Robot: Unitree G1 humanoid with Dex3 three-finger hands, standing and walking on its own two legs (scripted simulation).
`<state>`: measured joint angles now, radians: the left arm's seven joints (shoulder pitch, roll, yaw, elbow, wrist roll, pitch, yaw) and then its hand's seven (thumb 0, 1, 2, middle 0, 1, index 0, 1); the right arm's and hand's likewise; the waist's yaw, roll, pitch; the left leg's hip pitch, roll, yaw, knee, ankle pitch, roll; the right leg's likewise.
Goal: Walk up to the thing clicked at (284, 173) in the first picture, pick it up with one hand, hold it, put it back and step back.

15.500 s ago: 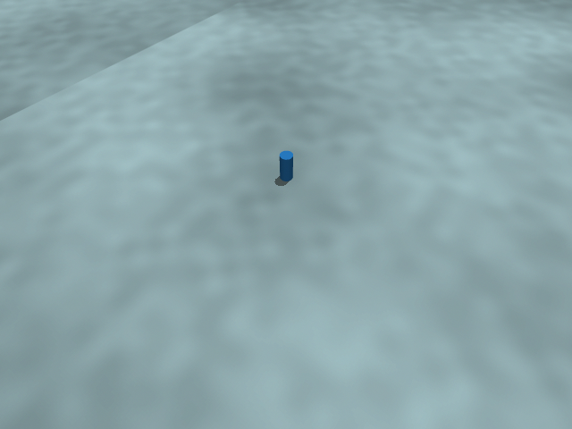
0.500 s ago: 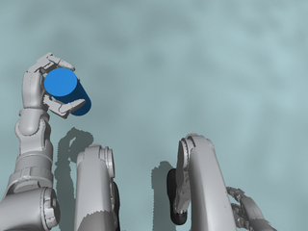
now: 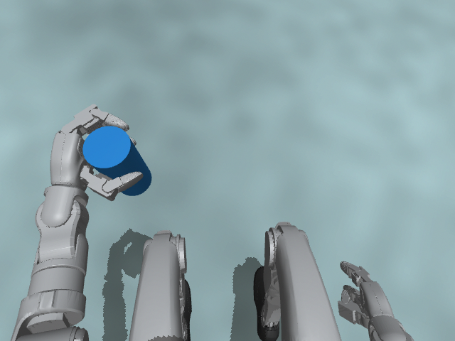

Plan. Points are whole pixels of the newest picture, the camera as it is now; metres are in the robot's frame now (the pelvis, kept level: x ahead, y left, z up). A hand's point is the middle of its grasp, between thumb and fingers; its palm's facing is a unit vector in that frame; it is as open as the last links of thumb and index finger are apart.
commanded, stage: lift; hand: left
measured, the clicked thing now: (122, 165) +0.40 +0.18 -0.03
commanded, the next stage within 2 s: hold in 1.46 s
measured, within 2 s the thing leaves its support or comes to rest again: neither
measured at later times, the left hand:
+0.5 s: hand (56, 114) +0.38 +0.18 +0.17, palm faces -0.04 -1.00 -0.03, open 9.9 cm
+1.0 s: hand (14, 62) +0.38 +0.17 +0.24, palm faces -0.05 -1.00 -0.01, open 9.9 cm
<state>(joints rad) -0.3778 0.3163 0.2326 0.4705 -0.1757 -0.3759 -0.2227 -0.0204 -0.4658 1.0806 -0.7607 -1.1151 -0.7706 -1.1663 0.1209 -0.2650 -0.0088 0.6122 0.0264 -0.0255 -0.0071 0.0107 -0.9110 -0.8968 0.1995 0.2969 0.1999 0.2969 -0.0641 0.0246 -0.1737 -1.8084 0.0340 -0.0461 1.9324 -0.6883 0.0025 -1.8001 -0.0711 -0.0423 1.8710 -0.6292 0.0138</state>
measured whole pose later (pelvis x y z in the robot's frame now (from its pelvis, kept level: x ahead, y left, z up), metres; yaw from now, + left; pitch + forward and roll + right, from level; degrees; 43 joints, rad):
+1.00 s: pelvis +0.05 +0.00 +0.21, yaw +1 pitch +14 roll -2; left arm -0.14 0.25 0.15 0.40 -0.22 -0.33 -0.24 -0.02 -0.46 1.07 -0.77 -1.09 -0.78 -1.14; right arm 0.22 -0.23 0.01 0.64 0.03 -0.09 -0.06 0.01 -0.91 -0.89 0.20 0.30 0.20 0.30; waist -0.03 0.01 -0.08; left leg -0.85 0.05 0.00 1.12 -0.51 0.00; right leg -0.85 -0.05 -0.05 1.07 -0.46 0.02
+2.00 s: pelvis +0.07 -0.01 +0.25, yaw +1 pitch +6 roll -1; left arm -0.14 0.22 0.15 0.48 -0.21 -0.36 -0.27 -0.02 -0.46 1.07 -0.76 -1.11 -0.77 -1.16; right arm 0.23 -0.22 0.00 0.67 0.02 -0.05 -0.07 0.01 -0.90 -0.89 0.20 0.30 0.20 0.30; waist -0.03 0.01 -0.03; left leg -0.54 0.05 0.01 0.86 -0.43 -0.01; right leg -0.55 -0.03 -0.05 0.82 -0.38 0.01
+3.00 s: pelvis +0.07 +0.00 +0.26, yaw +1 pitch +5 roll -1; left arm -0.18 0.21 0.15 0.54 -0.21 -0.37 -0.27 -0.02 -0.46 1.07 -0.76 -1.10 -0.78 -1.15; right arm 0.24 -0.22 0.00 0.69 0.02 -0.06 -0.06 0.01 -0.91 -0.90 0.20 0.30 0.20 0.30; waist -0.02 0.01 -0.02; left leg -0.49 0.04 0.02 0.80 -0.40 -0.01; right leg -0.50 -0.04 -0.05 0.77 -0.36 0.02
